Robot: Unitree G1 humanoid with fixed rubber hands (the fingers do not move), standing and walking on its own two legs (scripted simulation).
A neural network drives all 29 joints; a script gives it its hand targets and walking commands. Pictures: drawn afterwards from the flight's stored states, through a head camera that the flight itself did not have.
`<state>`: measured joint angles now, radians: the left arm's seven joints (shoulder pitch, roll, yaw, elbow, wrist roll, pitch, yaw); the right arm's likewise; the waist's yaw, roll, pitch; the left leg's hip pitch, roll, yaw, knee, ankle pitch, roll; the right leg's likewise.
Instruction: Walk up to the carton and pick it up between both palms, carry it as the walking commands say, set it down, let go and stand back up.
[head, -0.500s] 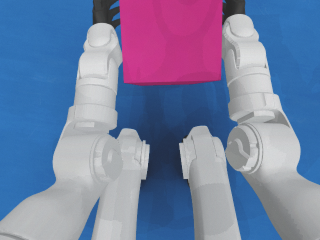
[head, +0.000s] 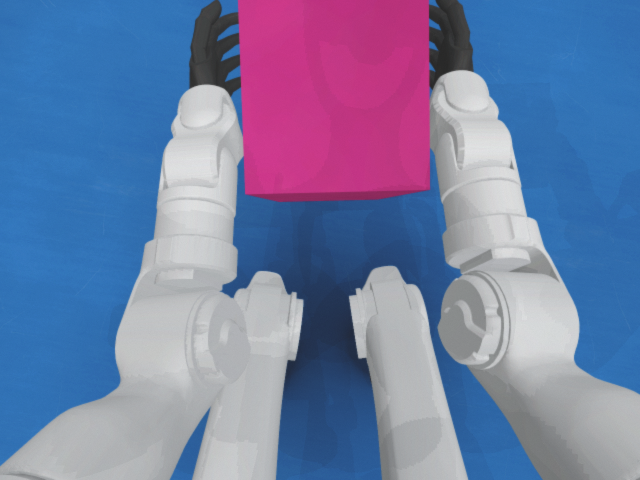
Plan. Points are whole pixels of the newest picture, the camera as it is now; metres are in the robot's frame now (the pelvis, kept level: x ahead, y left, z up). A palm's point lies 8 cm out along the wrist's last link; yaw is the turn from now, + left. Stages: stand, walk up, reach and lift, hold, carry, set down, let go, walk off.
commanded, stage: reach and lift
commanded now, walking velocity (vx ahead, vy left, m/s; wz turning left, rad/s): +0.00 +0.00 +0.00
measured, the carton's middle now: (329, 112) +0.51 -0.02 -0.16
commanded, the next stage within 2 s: none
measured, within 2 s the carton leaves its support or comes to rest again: neither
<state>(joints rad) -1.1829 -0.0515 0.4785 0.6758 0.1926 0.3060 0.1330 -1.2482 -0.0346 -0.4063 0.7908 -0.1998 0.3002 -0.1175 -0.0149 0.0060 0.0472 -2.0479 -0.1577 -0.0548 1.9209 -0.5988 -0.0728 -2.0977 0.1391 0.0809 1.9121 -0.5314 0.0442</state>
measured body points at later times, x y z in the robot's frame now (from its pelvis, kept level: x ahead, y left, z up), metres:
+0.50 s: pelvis +0.00 +0.00 +0.05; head +0.28 -0.02 +0.41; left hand +0.51 +0.10 -0.02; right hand +0.52 -0.15 -0.03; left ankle +0.10 +0.12 -0.42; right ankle +0.11 -0.12 -0.42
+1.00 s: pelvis +0.01 +0.00 +0.11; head +0.25 -0.02 +0.49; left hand +0.49 +0.11 +0.05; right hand +0.49 -0.14 +0.05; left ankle +0.10 +0.13 -0.42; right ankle +0.11 -0.12 -0.42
